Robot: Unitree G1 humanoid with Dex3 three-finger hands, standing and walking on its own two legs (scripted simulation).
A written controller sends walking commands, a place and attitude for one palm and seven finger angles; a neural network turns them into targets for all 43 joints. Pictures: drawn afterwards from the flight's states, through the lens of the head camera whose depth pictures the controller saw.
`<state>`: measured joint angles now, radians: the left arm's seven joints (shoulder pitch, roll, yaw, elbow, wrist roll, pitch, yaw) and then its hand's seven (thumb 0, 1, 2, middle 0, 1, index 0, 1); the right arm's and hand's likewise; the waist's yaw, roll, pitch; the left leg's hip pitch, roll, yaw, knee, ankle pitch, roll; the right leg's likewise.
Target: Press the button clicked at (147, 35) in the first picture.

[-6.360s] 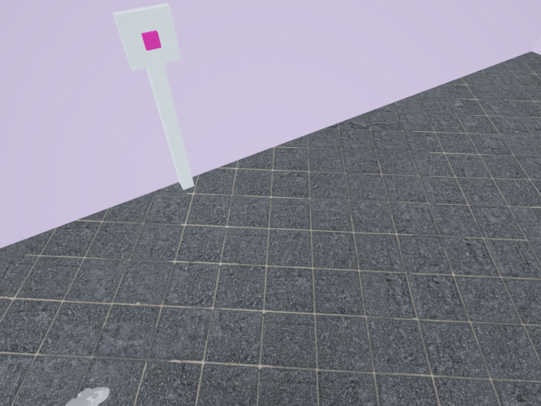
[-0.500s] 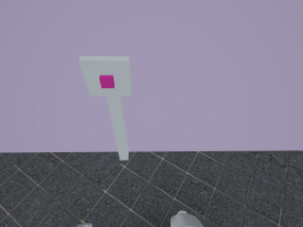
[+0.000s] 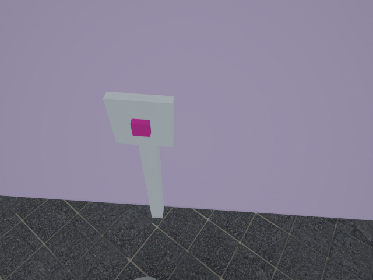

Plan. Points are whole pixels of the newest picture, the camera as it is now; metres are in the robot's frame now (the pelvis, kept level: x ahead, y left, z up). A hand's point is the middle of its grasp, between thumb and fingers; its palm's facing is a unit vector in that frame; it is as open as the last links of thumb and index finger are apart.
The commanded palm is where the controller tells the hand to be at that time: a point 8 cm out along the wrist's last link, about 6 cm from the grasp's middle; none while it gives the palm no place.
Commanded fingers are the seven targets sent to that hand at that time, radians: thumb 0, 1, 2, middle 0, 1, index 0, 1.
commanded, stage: come to a stop and stand still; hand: left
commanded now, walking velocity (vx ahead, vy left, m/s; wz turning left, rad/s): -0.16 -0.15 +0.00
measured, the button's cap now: (141, 127) +0.49 +0.18 +0.00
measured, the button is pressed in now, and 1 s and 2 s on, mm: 0 0 0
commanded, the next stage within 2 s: look again from close up in 0.96 s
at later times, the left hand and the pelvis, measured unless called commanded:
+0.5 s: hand out of the picture -0.02 +0.13 -0.16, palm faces +0.01 -0.97 -0.22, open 7.3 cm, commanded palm none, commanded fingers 0.00 0.90 0.90 -0.20 -0.30 -0.20 -0.30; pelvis -0.05 -0.05 +0.01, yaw -1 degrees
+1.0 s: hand out of the picture -0.10 +0.11 -0.16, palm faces +0.03 -0.98 -0.17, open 7.3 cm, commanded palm none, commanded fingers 0.00 0.90 0.90 -0.20 -0.30 -0.20 -0.30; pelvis -0.08 -0.05 +0.02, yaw -2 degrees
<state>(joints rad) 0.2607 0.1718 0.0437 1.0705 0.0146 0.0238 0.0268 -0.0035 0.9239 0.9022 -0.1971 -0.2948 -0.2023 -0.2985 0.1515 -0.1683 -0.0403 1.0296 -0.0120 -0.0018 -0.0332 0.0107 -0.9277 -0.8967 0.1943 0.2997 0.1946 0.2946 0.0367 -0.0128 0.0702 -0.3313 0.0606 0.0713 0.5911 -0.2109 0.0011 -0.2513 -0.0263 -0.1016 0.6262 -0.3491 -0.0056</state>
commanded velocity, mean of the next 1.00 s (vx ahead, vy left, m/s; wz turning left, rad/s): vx -0.01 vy -0.02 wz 0.00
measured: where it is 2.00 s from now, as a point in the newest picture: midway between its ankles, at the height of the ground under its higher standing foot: outside the picture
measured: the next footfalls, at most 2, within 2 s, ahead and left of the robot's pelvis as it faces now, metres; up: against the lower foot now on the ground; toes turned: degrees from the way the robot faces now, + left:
right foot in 0.28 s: -0.01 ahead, -0.15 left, +0.00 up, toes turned -4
left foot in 0.52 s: -0.02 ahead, +0.08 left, +0.00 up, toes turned +2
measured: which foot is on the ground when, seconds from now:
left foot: down 0.00-0.30, up 0.32-0.50, down 0.52-1.00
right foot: up 0.00-0.26, down 0.28-1.00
